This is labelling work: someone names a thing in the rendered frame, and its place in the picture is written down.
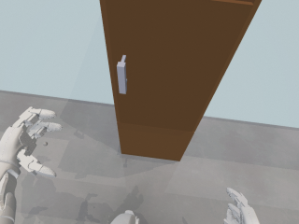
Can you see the left robot thigh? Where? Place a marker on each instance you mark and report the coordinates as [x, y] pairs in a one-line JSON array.
[[126, 218]]

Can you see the right robot hand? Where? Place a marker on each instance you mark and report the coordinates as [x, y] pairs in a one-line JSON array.
[[246, 214]]

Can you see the robot left shin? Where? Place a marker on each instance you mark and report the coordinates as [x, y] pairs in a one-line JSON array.
[[129, 212]]

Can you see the left robot hand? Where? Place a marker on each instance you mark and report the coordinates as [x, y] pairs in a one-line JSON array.
[[15, 139]]

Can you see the cupboard door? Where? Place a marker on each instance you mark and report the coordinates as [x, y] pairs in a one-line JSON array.
[[175, 52]]

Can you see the robot left forearm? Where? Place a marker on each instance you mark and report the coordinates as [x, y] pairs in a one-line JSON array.
[[9, 173]]

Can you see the handle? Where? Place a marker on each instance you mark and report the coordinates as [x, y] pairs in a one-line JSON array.
[[122, 78]]

